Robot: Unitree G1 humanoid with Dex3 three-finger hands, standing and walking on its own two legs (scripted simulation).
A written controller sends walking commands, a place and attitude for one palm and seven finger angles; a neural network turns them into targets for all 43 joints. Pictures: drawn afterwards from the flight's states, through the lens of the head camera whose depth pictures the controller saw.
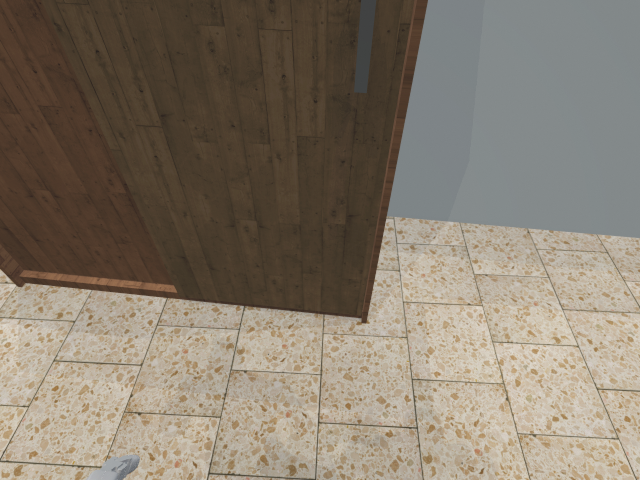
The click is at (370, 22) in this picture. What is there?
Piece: wardrobe's sliding door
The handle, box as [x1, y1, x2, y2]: [354, 0, 375, 92]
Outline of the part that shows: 375,0 361,0 354,91 356,92 366,92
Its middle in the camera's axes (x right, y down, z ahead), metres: +0.07 -0.35 +0.65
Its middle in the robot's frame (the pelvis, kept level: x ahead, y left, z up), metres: +0.75 -0.03 +0.23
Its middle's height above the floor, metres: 1.00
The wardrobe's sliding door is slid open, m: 0.00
